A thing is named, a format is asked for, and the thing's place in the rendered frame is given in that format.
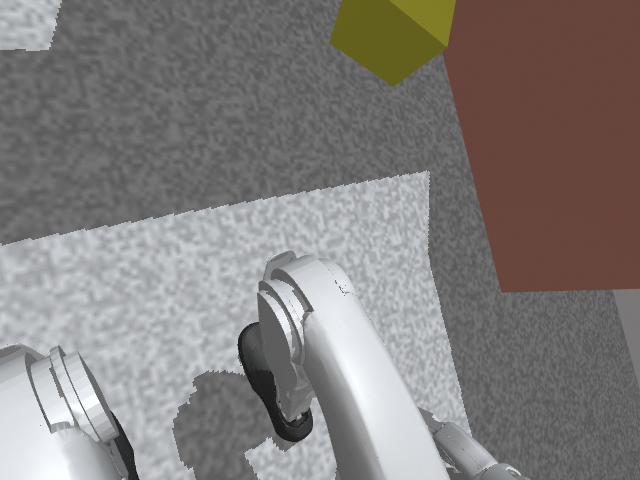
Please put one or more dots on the right robot arm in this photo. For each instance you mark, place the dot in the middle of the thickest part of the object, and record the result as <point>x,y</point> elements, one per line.
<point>502,471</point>

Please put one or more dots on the right robot foot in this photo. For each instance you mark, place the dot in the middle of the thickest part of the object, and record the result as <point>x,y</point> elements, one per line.
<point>262,382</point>

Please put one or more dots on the left robot foot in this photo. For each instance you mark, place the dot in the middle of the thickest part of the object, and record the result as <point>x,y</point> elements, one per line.
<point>125,451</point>

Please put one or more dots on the right robot hand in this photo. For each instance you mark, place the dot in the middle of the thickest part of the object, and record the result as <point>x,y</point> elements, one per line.
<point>457,448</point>

